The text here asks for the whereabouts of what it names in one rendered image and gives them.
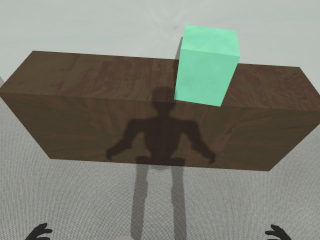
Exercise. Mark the pedestal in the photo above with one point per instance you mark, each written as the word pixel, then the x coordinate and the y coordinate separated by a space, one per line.
pixel 121 109

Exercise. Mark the left robot hand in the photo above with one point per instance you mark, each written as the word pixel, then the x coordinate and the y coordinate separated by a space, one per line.
pixel 39 230

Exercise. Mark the right robot hand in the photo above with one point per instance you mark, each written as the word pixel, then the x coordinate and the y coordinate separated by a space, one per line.
pixel 278 232

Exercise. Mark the carton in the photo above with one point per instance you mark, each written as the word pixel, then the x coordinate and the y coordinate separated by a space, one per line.
pixel 208 59

